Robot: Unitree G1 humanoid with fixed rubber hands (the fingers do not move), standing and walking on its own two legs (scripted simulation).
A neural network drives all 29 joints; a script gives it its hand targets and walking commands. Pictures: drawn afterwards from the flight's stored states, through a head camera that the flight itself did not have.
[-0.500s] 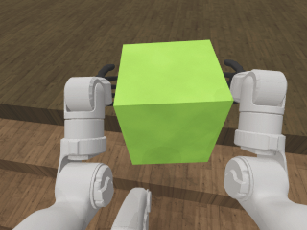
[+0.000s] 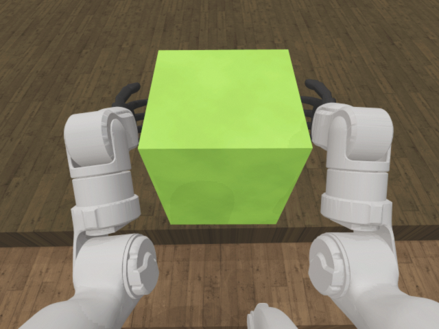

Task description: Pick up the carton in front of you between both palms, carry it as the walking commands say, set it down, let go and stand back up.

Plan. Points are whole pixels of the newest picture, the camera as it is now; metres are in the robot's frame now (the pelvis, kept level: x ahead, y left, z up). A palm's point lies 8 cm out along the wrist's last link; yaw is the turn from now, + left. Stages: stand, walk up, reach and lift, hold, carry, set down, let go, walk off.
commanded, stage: carry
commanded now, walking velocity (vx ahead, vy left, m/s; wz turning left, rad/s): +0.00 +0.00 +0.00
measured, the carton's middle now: (223, 146) +0.42 -0.01 +0.10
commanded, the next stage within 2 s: none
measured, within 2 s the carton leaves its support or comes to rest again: neither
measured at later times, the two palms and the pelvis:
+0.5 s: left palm (122, 145) +0.41 +0.16 +0.13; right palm (299, 132) +0.41 -0.14 +0.14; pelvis +0.05 +0.01 +0.01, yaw +0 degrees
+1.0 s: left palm (98, 158) +0.37 +0.18 +0.15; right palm (289, 143) +0.37 -0.12 +0.15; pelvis +0.03 +0.03 +0.01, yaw +0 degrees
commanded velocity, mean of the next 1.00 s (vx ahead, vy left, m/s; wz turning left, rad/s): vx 0.00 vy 0.00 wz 0.00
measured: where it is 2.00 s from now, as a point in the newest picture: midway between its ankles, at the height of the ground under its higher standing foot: outside the picture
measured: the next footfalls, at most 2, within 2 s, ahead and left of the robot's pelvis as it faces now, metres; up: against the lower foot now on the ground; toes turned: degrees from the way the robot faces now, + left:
none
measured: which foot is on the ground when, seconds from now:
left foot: down 0.00-1.00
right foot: down 0.00-1.00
